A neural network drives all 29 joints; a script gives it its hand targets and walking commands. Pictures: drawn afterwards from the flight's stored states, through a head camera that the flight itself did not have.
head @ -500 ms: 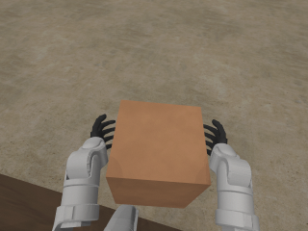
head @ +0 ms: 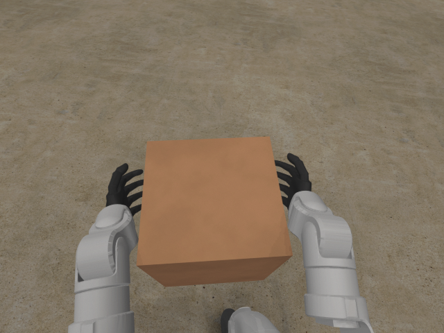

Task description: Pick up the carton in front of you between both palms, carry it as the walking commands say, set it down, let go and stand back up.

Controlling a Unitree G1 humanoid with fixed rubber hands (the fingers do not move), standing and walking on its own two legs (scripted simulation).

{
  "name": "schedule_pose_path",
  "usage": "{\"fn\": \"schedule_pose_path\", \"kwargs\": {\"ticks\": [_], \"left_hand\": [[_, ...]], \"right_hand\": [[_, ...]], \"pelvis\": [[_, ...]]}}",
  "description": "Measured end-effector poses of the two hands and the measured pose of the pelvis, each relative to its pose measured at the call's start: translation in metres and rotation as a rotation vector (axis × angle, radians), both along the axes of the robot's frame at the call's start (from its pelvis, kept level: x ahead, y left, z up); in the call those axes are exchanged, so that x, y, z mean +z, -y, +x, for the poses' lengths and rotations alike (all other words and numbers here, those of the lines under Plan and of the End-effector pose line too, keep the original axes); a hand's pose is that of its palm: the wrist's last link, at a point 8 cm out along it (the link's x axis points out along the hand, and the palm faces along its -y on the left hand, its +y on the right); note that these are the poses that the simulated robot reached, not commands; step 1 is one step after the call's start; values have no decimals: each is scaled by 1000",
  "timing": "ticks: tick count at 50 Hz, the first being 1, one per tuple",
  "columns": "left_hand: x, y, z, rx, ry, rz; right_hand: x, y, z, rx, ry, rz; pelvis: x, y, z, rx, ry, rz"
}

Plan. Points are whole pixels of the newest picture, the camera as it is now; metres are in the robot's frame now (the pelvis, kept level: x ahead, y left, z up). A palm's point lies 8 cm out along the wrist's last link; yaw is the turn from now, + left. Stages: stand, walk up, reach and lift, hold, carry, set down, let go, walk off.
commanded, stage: carry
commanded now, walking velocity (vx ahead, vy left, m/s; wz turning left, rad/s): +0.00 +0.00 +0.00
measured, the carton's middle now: (212, 219) +0.32 -0.02 +0.00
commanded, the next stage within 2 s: none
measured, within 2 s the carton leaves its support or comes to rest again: neither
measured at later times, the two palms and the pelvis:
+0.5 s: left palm (136, 138) +0.53 +0.13 +0.03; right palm (267, 134) +0.52 -0.17 +0.03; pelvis +0.21 -0.02 -0.05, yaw -1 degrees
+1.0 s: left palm (131, 128) +0.52 +0.13 +0.06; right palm (268, 124) +0.51 -0.17 +0.06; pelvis +0.20 -0.01 -0.05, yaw -2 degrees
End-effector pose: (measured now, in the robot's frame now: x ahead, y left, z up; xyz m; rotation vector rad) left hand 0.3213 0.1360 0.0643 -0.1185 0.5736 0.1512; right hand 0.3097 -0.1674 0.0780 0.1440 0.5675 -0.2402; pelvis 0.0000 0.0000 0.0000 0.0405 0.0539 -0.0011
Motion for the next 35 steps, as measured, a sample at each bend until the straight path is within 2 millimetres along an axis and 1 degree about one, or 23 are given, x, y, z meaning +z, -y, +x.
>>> {"fn": "schedule_pose_path", "kwargs": {"ticks": [2, 3, 5, 6, 8, 11, 13, 15, 17, 19, 23, 26, 30, 35], "left_hand": [[-7, 4, 37, 9, 50, 26], [-12, 5, 55, 10, 62, 43], [-23, 7, 85, 10, 49, 63], [-31, 6, 95, 14, 30, 63], [-47, 4, 107, 30, -20, 45], [-66, -2, 117, 70, -83, 18], [-73, -5, 126, 88, -101, 4], [-77, -7, 138, 87, -96, -6], [-77, -7, 153, 69, -76, -17], [-72, -6, 168, 47, -59, -18], [-49, 2, 194, 7, -11, -3], [-29, 8, 209, -16, 28, 14], [-11, 12, 218, -24, 42, 38], [-7, 9, 216, -16, 5, 43]], "right_hand": [[-11, 4, 41, 22, 49, -4], [-19, 6, 61, 33, 62, -7], [-36, 8, 94, 57, 48, -18], [-45, 7, 107, 68, 30, -22], [-62, 3, 126, 85, -19, -13], [-81, -3, 144, 91, -80, 23], [-89, -7, 155, 87, -98, 42], [-92, -9, 165, 81, -93, 41], [-90, -9, 175, 75, -74, 26], [-82, -8, 184, 73, -58, 3], [-61, -1, 200, 53, -10, -11], [-43, 6, 209, 40, 27, -23], [-26, 11, 215, 27, 39, -37], [-19, 10, 216, 27, 2, -37]], "pelvis": [[-24, 8, 40, -2, 17, 14], [-35, 10, 57, -7, 12, -3], [-48, 14, 79, -10, -12, -26], [-52, 16, 87, -8, -23, -30], [-55, 21, 102, -7, -38, -38], [-54, 24, 125, -4, -50, -45], [-54, 23, 139, -6, -51, -46], [-55, 22, 152, -6, -45, -49], [-58, 20, 165, -5, -36, -46], [-57, 19, 178, -6, -31, -33], [-53, 17, 198, -15, -27, -31], [-52, 15, 209, -21, -22, -33], [-51, 13, 219, -27, -12, -35], [-52, 12, 221, -31, 6, -38]]}}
